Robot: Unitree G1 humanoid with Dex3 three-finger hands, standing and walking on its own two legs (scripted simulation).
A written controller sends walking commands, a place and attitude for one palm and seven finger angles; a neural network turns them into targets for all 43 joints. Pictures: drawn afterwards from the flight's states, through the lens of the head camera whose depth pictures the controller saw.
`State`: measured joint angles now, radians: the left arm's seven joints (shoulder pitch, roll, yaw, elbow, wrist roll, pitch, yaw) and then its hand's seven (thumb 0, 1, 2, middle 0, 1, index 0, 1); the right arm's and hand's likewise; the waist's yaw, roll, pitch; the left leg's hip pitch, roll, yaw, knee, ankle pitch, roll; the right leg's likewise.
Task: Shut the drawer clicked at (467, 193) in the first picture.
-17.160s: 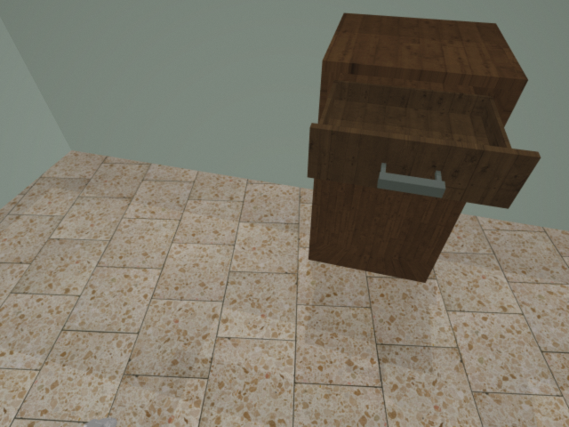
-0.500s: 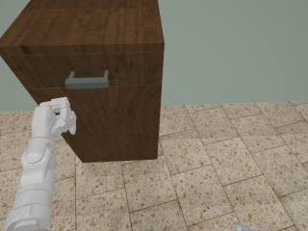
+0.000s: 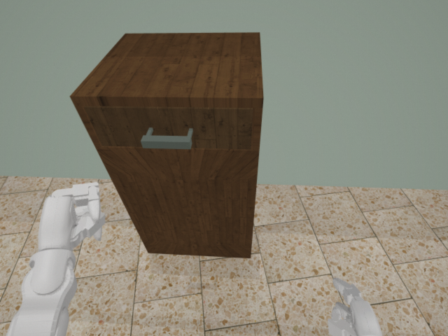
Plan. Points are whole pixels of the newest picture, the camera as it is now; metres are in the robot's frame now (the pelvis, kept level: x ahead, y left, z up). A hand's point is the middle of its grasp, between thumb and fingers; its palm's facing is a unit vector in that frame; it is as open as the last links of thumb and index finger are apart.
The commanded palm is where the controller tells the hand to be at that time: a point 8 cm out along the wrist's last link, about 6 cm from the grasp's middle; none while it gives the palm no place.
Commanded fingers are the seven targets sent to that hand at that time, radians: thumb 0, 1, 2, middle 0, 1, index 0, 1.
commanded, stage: draw the hand back to the body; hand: left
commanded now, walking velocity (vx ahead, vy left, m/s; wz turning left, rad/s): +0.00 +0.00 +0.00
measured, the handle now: (168, 136) +0.60 +0.22 +0.01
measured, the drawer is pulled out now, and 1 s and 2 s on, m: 0.00 0.00 0.00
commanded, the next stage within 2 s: step back with the hand held close in 0.52 s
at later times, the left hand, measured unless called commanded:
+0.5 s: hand (57, 249) +0.18 +0.24 +0.16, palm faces +0.41 -0.81 -0.41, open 3.2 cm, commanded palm +0.14 +0.28 +0.18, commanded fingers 0.00 0.90 0.90 -1.40 -1.60 -1.40 -1.60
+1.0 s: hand (51, 257) +0.18 +0.25 +0.15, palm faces +0.27 -0.82 -0.51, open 3.2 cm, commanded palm +0.11 +0.29 +0.18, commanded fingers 0.00 0.90 0.90 -1.40 -1.60 -1.40 -1.60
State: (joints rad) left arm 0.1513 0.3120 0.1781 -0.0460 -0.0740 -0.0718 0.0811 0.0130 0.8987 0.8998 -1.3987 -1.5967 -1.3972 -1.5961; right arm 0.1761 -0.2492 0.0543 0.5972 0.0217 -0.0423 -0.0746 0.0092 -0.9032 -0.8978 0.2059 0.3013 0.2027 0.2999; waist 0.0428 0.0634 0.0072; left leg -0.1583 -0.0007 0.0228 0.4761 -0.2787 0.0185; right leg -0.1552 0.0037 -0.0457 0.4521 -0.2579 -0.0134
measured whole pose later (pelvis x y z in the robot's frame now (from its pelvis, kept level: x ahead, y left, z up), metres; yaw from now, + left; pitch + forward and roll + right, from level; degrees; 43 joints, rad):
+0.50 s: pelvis +0.01 -0.01 +0.00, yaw +0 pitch -5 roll -1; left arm 0.53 0.32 0.28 -0.45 -0.06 -0.11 0.10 0.01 0.89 0.90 -1.40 -1.60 -1.40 -1.60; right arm 0.20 -0.25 0.02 0.63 -0.01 -0.09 -0.07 0.01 -0.90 -0.90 0.21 0.30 0.20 0.30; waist 0.08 0.10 0.02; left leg -0.07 0.01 0.01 0.43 -0.27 0.01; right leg -0.06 0.02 -0.06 0.38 -0.24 -0.02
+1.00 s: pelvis -0.02 +0.02 +0.00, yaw -1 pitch +1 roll -1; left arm 0.64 0.40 0.33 -0.52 -0.05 -0.17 0.10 0.01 0.89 0.90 -1.40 -1.60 -1.40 -1.60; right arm 0.18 -0.24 -0.02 0.56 0.00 0.01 -0.07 0.01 -0.90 -0.90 0.21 0.30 0.20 0.30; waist 0.00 0.04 0.03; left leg -0.24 -0.02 0.04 0.44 -0.22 0.04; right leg -0.23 -0.01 -0.03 0.41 -0.19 0.01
